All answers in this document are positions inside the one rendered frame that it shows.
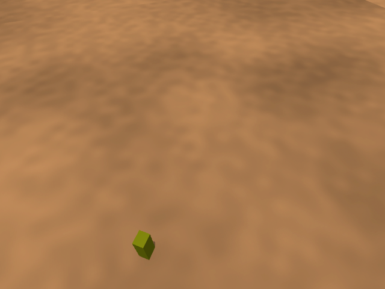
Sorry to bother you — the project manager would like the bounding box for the carton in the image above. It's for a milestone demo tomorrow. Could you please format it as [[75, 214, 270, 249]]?
[[132, 230, 155, 260]]

